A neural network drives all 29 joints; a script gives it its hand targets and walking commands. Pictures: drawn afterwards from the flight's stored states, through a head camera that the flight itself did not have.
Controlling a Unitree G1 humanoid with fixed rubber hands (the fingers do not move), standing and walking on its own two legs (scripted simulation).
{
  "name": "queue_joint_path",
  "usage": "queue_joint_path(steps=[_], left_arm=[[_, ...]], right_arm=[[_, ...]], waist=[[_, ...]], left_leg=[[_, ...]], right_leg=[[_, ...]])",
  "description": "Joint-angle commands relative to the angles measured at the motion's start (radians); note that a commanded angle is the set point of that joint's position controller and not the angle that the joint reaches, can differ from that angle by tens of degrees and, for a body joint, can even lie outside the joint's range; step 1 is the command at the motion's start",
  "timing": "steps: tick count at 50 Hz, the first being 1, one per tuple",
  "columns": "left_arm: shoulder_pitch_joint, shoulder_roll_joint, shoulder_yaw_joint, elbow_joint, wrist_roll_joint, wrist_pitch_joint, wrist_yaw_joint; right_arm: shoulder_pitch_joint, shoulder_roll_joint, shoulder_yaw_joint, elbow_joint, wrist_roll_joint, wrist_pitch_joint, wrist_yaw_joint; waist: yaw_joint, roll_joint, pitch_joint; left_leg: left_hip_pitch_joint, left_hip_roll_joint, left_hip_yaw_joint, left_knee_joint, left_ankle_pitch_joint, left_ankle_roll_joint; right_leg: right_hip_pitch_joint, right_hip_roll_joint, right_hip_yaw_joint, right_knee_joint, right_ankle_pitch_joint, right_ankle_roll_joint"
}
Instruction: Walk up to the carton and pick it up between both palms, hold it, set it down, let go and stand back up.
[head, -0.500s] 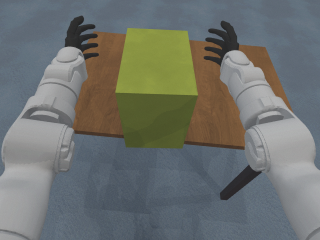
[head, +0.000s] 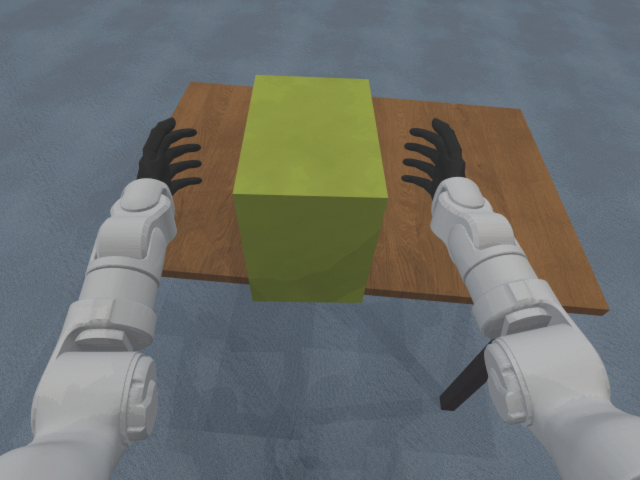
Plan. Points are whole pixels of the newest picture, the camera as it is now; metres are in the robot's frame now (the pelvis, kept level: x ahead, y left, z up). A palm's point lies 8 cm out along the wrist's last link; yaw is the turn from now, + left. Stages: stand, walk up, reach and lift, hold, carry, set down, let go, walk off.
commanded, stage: set down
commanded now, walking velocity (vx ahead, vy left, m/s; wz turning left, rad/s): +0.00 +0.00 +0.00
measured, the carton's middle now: (309, 191) +0.51 +0.03 +0.05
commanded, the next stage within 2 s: none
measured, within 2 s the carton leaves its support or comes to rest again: neither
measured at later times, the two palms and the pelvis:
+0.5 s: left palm (151, 247) +0.35 +0.21 +0.11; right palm (448, 241) +0.37 -0.14 +0.11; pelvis +0.00 +0.00 +0.00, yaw +0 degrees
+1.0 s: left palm (146, 323) +0.28 +0.21 +0.06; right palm (466, 321) +0.29 -0.16 +0.06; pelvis +0.01 +0.01 +0.00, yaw -1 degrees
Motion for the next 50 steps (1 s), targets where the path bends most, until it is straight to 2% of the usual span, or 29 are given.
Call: queue_joint_path(steps=[1,8,15,22,30,39,50], left_arm=[[-0.432,0.131,0.033,-0.267,0.002,0.011,-0.001],[-0.251,0.084,0.062,-0.350,0.045,0.084,-0.020],[-0.131,0.043,0.065,-0.486,0.061,0.105,-0.022],[0.013,0.007,0.054,-0.641,0.059,0.113,-0.021],[0.214,-0.032,0.049,-0.773,0.056,0.111,-0.027],[0.438,-0.059,0.027,-0.851,0.053,0.047,-0.034],[0.686,-0.064,-0.036,-0.851,0.047,-0.111,-0.027]], right_arm=[[-0.424,-0.133,-0.044,-0.248,-0.024,-0.016,-0.011],[-0.260,-0.092,-0.039,-0.304,-0.041,0.000,-0.022],[-0.132,-0.056,-0.050,-0.416,-0.071,-0.011,-0.018],[0.022,-0.043,-0.057,-0.552,-0.095,-0.037,-0.006],[0.227,-0.025,-0.045,-0.692,-0.113,-0.067,0.010],[0.467,0.004,-0.036,-0.814,-0.148,-0.120,0.039],[0.775,0.035,-0.048,-0.886,-0.206,-0.195,0.087]], waist=[[-0.007,0.061,-0.601],[-0.008,0.047,-0.443],[-0.010,0.059,-0.337],[-0.014,0.072,-0.317],[-0.006,0.048,-0.271],[0.015,0.023,-0.200],[0.027,0.018,-0.105]], left_leg=[[0.224,-0.094,0.030,0.022,0.287,0.003],[0.238,-0.097,0.038,-0.007,0.229,0.009],[0.253,-0.097,0.043,-0.020,0.185,0.007],[0.285,-0.097,0.043,-0.014,0.203,0.001],[0.288,-0.100,0.044,-0.028,0.196,0.009],[0.288,-0.101,0.041,-0.057,0.159,0.022],[0.321,-0.095,0.025,-0.080,0.162,0.026]], right_leg=[[0.230,0.023,0.033,0.001,0.259,0.080],[0.248,0.028,0.020,-0.014,0.192,0.086],[0.219,0.031,0.014,-0.026,0.109,0.076],[0.210,0.030,0.018,-0.019,0.110,0.068],[0.212,0.021,0.032,-0.017,0.109,0.069],[0.189,0.006,0.053,-0.036,0.066,0.068],[0.136,-0.011,0.080,-0.084,0.016,0.055]])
